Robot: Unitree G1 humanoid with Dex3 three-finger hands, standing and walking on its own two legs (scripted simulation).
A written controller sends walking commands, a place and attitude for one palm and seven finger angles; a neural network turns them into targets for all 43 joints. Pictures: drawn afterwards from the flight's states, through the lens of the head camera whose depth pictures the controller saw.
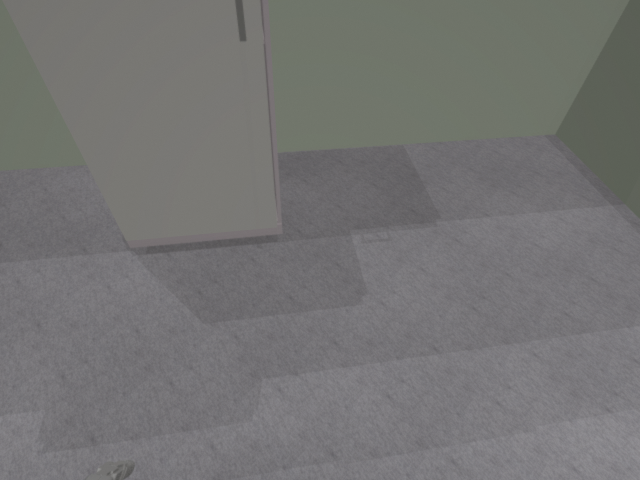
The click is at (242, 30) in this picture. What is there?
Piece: fridge door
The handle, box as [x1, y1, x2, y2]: [235, 0, 245, 40]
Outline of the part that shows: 235,0 240,40 245,40 242,2 241,0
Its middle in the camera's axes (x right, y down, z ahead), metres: -0.20 -0.61 +0.91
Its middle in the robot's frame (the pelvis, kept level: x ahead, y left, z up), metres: +1.11 +0.27 +0.21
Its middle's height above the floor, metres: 0.98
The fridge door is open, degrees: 0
